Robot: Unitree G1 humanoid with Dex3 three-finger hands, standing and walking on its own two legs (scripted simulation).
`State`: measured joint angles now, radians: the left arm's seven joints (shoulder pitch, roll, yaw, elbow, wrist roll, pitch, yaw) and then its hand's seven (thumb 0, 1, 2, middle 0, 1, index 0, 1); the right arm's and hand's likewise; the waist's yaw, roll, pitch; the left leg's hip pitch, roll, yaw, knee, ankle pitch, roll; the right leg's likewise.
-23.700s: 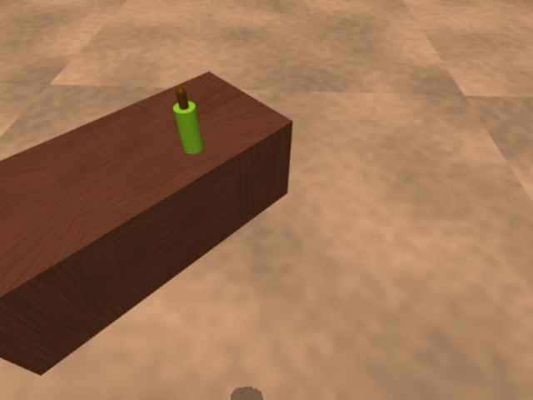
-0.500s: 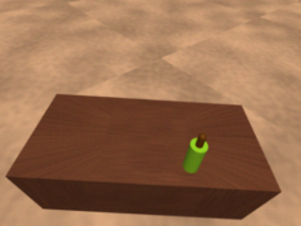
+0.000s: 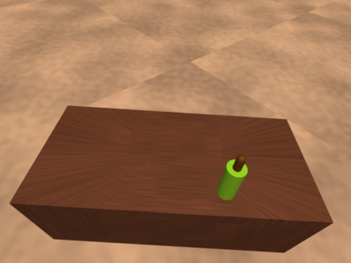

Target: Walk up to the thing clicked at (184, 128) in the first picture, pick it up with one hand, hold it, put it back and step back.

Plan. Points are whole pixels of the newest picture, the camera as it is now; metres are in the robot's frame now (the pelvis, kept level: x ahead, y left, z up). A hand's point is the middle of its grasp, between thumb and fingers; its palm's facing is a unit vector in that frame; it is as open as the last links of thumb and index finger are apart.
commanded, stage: home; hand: right
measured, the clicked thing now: (233, 176) +0.46 -0.20 -0.21
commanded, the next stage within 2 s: stand in 0.16 s
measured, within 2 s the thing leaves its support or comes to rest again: neither
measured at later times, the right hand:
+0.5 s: hand out of the picture +0.10 -0.25 -0.15, palm faces -0.04 +0.93 -0.37, open 14.5 cm
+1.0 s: hand out of the picture +0.09 -0.25 -0.15, palm faces -0.05 +0.93 -0.36, open 7.4 cm
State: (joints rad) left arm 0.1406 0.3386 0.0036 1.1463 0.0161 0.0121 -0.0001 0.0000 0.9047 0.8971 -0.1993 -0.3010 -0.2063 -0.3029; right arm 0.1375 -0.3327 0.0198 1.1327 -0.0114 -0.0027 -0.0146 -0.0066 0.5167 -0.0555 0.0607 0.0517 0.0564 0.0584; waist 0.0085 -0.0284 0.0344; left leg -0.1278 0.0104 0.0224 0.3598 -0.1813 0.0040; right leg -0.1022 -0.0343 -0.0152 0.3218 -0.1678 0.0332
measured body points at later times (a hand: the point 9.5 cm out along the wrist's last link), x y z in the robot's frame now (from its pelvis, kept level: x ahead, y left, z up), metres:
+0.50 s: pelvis +0.01 +0.00 +0.00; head +0.02 +0.01 +0.45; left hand +0.08 +0.30 -0.14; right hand +0.10 -0.30 -0.12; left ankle +0.01 +0.11 -0.75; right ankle +0.01 -0.14 -0.75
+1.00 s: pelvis +0.02 +0.00 +0.00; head +0.02 +0.00 +0.45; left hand +0.07 +0.30 -0.14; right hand +0.09 -0.30 -0.13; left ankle +0.01 +0.11 -0.75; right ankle +0.01 -0.14 -0.75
